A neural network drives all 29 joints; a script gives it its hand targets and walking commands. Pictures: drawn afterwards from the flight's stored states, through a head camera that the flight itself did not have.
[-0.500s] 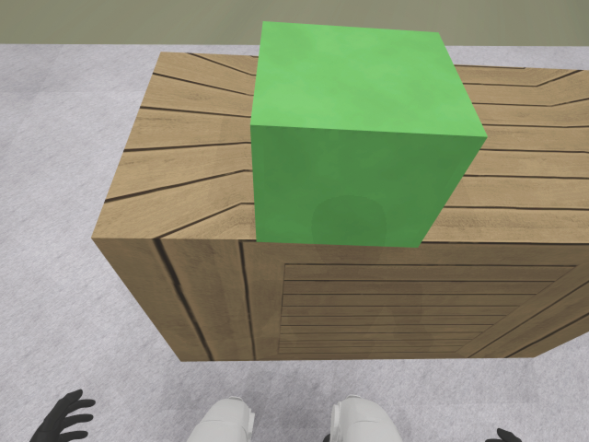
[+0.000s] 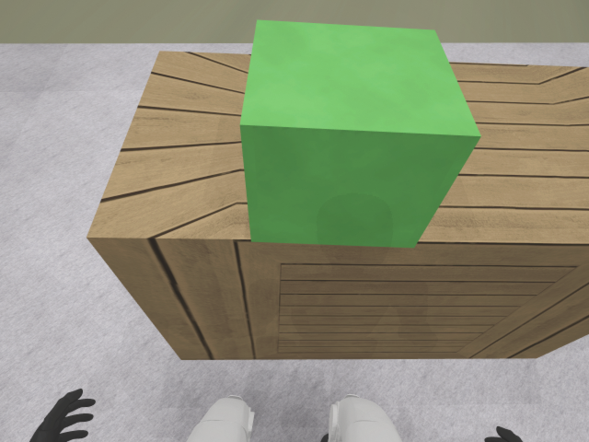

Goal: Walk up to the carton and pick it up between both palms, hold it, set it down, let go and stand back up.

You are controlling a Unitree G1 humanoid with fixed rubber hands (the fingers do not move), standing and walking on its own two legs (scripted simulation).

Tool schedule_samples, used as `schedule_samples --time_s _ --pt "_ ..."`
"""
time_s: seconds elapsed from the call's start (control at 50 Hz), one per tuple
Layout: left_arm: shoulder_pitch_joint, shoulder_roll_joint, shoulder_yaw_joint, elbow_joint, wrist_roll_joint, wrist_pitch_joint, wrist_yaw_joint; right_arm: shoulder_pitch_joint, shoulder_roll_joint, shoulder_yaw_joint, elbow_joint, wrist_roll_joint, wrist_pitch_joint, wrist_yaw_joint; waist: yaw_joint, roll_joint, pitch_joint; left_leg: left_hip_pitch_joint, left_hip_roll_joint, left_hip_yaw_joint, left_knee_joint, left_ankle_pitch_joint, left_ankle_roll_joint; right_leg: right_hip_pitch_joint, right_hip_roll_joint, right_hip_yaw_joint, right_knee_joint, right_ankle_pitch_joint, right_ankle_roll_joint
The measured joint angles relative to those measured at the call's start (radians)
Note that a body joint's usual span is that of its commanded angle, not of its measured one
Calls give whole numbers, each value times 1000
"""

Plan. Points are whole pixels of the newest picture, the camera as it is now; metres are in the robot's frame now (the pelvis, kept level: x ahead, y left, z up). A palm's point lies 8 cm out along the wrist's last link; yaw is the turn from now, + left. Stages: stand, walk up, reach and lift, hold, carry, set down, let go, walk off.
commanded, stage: walk up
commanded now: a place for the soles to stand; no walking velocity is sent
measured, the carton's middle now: (339, 139) +0.51 -0.06 +0.10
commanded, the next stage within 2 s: none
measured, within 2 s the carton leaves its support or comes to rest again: neither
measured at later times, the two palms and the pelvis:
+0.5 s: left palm out of the picture +0.12 +0.32 -0.10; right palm out of the picture +0.07 -0.31 -0.10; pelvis +0.00 +0.00 +0.00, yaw +1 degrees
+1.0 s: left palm out of the picture +0.11 +0.33 -0.10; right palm out of the picture +0.08 -0.31 -0.10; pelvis +0.00 +0.00 +0.00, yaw +1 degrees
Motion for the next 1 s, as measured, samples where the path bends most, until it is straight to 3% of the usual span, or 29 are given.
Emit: schedule_samples --time_s 0.08,0.14,0.22,0.36,0.44,0.48,0.54,0.64,0.76,0.82,0.94,1.0 --pt "0 0 0 1 0 -1 -2 -1 0 0 0 0 0 0 -4 1 0 2 -1 6 -1 -9 24 0 -3 0 0 -7 0" --pt "-3 0 0 2 0 8 -1 -1 0 0 6 0 0 0 -12 2 0 3 -1 4 -2 -4 -14 -1 -5 0 6 -15 0" --pt "-9 0 0 2 0 12 2 -2 0 0 9 0 0 0 -10 2 0 1 2 -2 -2 -4 -18 -1 3 0 2 -4 0" --pt "-9 0 0 6 0 -6 -1 -3 0 0 9 0 0 0 -3 4 0 2 2 4 -3 -14 23 -1 1 0 -4 -9 0" --pt "-14 0 0 7 0 12 6 -3 0 0 16 0 0 0 -13 5 0 3 1 2 -3 -7 -27 -3 -2 1 11 -49 0" --pt "-18 0 0 6 0 17 9 -3 0 0 16 0 0 0 -13 4 0 2 2 -1 -4 -7 -25 -3 3 1 14 -76 0" --pt "-18 0 0 10 0 6 6 -3 0 0 16 0 0 0 -6 5 0 1 4 -2 -3 -5 -24 -1 6 1 -7 17 0" --pt "-18 0 0 11 0 -4 0 -7 0 0 16 0 0 0 -4 7 0 0 1 0 -3 -9 7 -1 4 1 -6 -7 1" --pt "-21 0 0 11 0 18 5 -7 0 0 26 0 0 0 -16 6 0 0 0 -4 -4 -2 -21 -3 4 1 15 -77 1" --pt "-21 0 0 13 0 10 1 -7 0 0 26 0 0 0 -6 5 0 0 6 -5 -4 -2 -21 -1 12 1 -6 -5 1" --pt "-13 0 0 22 0 -3 -6 -9 0 0 26 0 0 1 3 8 0 4 4 -1 -11 -14 13 0 10 1 -16 -3 1" --pt "-13 0 0 22 0 7 -3 -9 0 0 32 0 0 1 -9 8 0 5 4 -3 -12 -8 -24 0 8 2 -11 -16 1"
